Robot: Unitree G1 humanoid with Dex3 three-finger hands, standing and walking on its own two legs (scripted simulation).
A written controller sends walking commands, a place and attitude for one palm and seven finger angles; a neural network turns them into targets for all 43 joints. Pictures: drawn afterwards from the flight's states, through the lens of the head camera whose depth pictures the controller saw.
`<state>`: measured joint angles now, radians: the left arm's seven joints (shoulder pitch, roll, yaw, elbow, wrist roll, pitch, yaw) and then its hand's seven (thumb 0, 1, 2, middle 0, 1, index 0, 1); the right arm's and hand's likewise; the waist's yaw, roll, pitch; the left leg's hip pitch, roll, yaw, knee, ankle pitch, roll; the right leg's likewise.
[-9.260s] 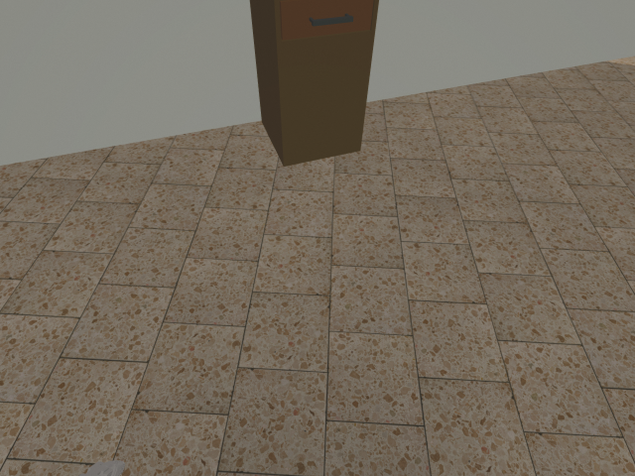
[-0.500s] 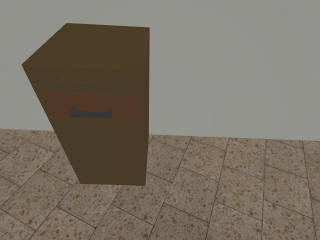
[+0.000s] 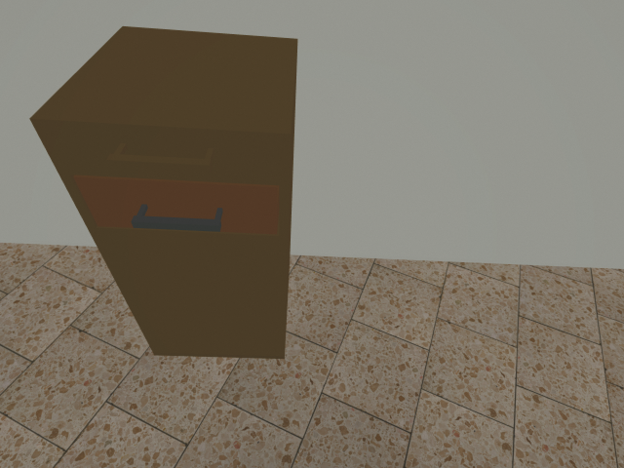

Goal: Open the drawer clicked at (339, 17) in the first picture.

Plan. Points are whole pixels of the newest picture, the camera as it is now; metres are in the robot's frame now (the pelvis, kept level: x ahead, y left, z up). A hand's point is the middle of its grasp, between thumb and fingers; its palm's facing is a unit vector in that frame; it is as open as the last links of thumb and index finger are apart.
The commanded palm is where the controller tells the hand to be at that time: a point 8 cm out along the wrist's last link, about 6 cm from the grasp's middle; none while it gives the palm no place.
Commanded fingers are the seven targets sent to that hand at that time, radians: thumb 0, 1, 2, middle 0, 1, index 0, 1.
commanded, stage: shuffle to correct the standing spot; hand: left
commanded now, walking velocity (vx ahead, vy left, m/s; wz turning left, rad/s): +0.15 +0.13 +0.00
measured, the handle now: (179, 217) +0.57 +0.30 -0.07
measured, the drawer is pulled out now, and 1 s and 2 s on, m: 0.00 0.00 0.00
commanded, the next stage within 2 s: come to a stop and stand still in 0.26 s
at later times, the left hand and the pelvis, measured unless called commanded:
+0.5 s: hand out of the picture +0.05 +0.26 -0.20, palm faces +0.11 -0.98 -0.18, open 7.4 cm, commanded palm none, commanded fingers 0.00 0.90 0.90 -0.20 -0.30 -0.20 -0.30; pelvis +0.07 +0.08 -0.01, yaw +3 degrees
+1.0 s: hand out of the picture +0.13 +0.23 -0.16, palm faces +0.05 -0.97 -0.24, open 7.3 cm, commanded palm none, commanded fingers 0.00 0.90 0.90 -0.20 -0.30 -0.20 -0.30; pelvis +0.07 +0.05 +0.00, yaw +1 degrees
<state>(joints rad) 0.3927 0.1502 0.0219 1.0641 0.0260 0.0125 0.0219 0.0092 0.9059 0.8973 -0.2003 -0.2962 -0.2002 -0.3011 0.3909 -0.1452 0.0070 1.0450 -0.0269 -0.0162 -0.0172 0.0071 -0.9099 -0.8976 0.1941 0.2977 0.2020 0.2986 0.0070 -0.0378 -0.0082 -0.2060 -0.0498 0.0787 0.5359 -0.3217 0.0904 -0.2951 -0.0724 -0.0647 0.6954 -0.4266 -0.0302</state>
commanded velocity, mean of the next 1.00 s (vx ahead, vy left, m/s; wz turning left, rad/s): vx -0.01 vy -0.01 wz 0.01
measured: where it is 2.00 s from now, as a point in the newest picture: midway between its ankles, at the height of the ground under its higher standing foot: outside the picture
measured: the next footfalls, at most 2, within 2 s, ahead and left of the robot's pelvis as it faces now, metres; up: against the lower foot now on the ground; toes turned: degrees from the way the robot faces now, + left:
left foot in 0.46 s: +0.16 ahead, +0.20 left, +0.00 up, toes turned +8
right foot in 0.84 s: +0.13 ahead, +0.00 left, +0.00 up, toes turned +4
